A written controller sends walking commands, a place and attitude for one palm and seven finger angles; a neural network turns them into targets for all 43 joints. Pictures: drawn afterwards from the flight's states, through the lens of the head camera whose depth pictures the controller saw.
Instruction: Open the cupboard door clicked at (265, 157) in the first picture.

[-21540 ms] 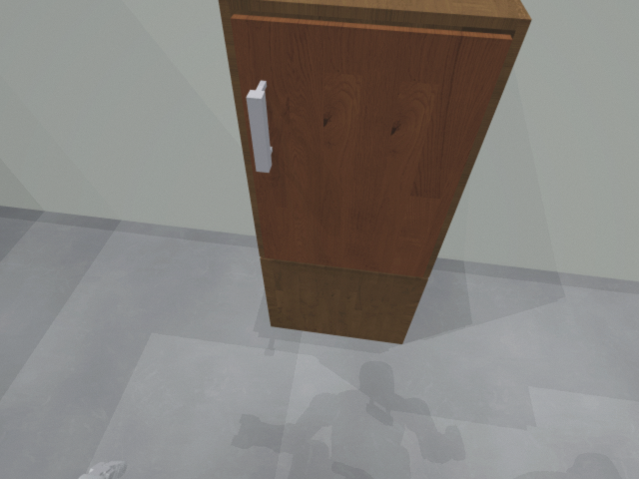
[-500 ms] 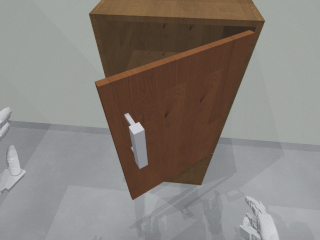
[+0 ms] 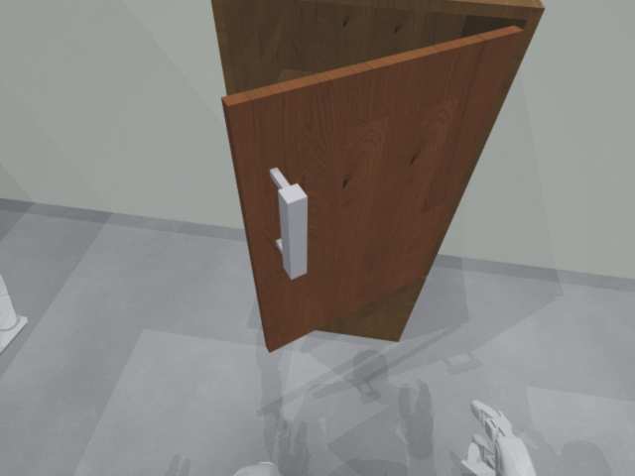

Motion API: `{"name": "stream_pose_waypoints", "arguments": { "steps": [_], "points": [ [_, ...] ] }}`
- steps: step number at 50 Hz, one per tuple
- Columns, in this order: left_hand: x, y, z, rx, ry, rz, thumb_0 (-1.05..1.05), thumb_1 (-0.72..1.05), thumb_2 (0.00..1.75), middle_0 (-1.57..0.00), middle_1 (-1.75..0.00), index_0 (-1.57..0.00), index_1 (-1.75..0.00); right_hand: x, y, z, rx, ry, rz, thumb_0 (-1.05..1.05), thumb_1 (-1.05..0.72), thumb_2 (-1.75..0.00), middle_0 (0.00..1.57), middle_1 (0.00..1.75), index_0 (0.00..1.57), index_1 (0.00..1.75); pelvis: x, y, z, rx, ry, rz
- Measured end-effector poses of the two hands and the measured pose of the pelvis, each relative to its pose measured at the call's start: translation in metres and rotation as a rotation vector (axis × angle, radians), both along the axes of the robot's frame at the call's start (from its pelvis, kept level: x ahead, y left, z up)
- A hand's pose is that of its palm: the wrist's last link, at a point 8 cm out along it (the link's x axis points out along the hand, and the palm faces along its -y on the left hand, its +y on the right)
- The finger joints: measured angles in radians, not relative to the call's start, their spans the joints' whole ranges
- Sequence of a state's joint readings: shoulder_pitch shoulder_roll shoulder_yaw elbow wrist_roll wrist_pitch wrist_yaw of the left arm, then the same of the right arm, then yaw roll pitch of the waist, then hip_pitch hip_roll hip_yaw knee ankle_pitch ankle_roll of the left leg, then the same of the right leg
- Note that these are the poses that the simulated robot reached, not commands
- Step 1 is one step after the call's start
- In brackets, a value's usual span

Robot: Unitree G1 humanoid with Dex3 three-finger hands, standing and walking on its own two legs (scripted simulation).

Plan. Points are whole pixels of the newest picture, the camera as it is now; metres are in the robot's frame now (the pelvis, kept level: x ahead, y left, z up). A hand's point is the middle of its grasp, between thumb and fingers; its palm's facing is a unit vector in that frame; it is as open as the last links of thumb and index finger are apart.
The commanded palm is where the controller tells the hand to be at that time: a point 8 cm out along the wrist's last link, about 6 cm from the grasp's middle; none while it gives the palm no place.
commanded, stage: step back with the hand held close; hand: left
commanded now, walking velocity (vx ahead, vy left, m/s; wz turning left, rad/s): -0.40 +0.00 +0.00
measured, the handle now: (286, 225) +0.40 +0.07 +0.10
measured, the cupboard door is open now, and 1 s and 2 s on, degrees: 37 37 37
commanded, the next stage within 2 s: stop stepping back and stand still in 0.24 s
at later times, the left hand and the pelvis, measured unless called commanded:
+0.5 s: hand out of the picture +0.09 +0.27 +0.19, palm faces +0.36 -0.79 -0.50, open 7.4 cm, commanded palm +0.03 +0.30 +0.19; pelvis -0.12 +0.01 +0.02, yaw -2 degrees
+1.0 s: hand out of the picture +0.02 +0.25 +0.18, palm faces +0.38 -0.80 -0.47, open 7.4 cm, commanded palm -0.03 +0.30 +0.19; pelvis -0.19 +0.00 +0.01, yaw -2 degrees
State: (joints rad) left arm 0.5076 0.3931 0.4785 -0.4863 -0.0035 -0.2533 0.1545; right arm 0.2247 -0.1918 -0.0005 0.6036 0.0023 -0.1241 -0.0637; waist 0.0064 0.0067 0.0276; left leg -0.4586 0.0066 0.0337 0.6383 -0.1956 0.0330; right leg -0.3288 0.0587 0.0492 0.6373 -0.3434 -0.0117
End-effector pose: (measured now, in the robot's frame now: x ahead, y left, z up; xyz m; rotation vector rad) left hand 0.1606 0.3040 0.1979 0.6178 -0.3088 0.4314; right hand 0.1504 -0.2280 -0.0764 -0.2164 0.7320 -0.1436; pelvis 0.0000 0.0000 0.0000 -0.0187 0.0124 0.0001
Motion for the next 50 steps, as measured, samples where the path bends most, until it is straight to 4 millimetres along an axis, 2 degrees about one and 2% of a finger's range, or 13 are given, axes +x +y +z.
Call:
{"name": "stream_pose_waypoints", "arguments": {
  "steps": [6, 11, 15, 19, 24, 27, 31, 34, 37, 42, 50],
  "points": [
    [-0.008, -0.010, -0.007, -0.053, 0.060, -0.094, 0.01, 0.89, 0.90, -0.21, -0.30, -0.21, -0.30, -0.007, -0.001, 0.013, -0.020, 0.013, -0.005, 0.02, -0.90, -0.90, 0.21, 0.30, 0.20, 0.30, -0.019, 0.006, 0.008, 0.009, 0.018, 0.001],
    [-0.023, 0.006, -0.007, -0.004, 0.083, -0.124, 0.01, 0.89, 0.90, -0.21, -0.30, -0.21, -0.30, -0.015, 0.005, 0.027, -0.070, -0.023, -0.021, 0.02, -0.90, -0.90, 0.20, 0.30, 0.20, 0.30, -0.042, 0.017, 0.008, 0.019, 0.031, 0.005],
    [-0.046, 0.013, 0.004, 0.002, 0.086, -0.124, 0.01, 0.89, 0.90, -0.21, -0.30, -0.21, -0.30, -0.031, 0.018, 0.038, -0.048, -0.065, 0.005, 0.01, -0.90, -0.90, 0.20, 0.30, 0.20, 0.30, -0.065, 0.021, 0.017, -0.001, 0.014, -0.015],
    [-0.073, 0.007, 0.013, -0.030, 0.070, -0.123, 0.01, 0.89, 0.90, -0.21, -0.30, -0.21, -0.30, -0.059, 0.028, 0.043, -0.007, -0.084, 0.020, 0.01, -0.90, -0.90, 0.20, 0.30, 0.20, 0.30, -0.087, 0.020, 0.023, -0.021, 0.006, -0.032],
    [-0.106, 0.000, 0.009, -0.052, 0.104, -0.083, 0.01, 0.89, 0.90, -0.21, -0.30, -0.21, -0.30, -0.101, 0.027, 0.036, 0.030, -0.073, 0.015, 0.01, -0.90, -0.90, 0.21, 0.30, 0.20, 0.30, -0.118, 0.009, 0.023, -0.012, 0.012, -0.035],
    [-0.128, -0.009, 0.005, -0.021, 0.121, -0.065, 0.01, 0.89, 0.90, -0.21, -0.30, -0.21, -0.30, -0.124, 0.017, 0.024, 0.041, -0.061, 0.022, 0.01, -0.90, -0.90, 0.21, 0.30, 0.20, 0.30, -0.136, -0.002, 0.014, 0.038, 0.023, -0.040],
    [-0.150, -0.021, 0.009, -0.066, 0.096, -0.082, 0.01, 0.89, 0.90, -0.21, -0.30, -0.21, -0.30, -0.162, -0.003, 0.015, 0.019, 0.019, 0.008, 0.01, -0.90, -0.90, 0.21, 0.30, 0.21, 0.30, -0.155, -0.006, 0.019, 0.025, 0.001, -0.053],
    [-0.159, -0.021, 0.010, -0.085, 0.055, -0.071, 0.01, 0.89, 0.90, -0.21, -0.30, -0.21, -0.30, -0.187, -0.019, 0.017, -0.012, 0.043, -0.037, 0.02, -0.90, -0.90, 0.21, 0.30, 0.21, 0.30, -0.159, -0.007, 0.022, 0.038, -0.005, -0.055],
    [-0.161, -0.016, 0.006, -0.105, 0.022, -0.057, 0.01, 0.89, 0.90, -0.21, -0.30, -0.21, -0.30, -0.205, -0.034, 0.017, -0.059, 0.041, -0.075, 0.02, -0.90, -0.90, 0.21, 0.30, 0.20, 0.30, -0.163, -0.005, 0.019, 0.032, -0.008, -0.042],
    [-0.162, -0.009, -0.003, -0.111, 0.019, -0.066, 0.01, 0.89, 0.90, -0.21, -0.30, -0.21, -0.30, -0.219, -0.043, 0.016, -0.091, 0.016, -0.134, 0.02, -0.90, -0.90, 0.20, 0.30, 0.20, 0.30, -0.172, 0.002, 0.012, 0.029, -0.033, -0.039],
    [-0.179, -0.013, 0.003, -0.051, 0.046, -0.097, 0.01, 0.89, 0.90, -0.21, -0.30, -0.21, -0.30, -0.218, -0.020, 0.016, -0.026, -0.035, -0.086, 0.02, -0.90, -0.90, 0.20, 0.30, 0.20, 0.30, -0.185, 0.001, 0.013, 0.014, -0.037, -0.040]
  ]
}}
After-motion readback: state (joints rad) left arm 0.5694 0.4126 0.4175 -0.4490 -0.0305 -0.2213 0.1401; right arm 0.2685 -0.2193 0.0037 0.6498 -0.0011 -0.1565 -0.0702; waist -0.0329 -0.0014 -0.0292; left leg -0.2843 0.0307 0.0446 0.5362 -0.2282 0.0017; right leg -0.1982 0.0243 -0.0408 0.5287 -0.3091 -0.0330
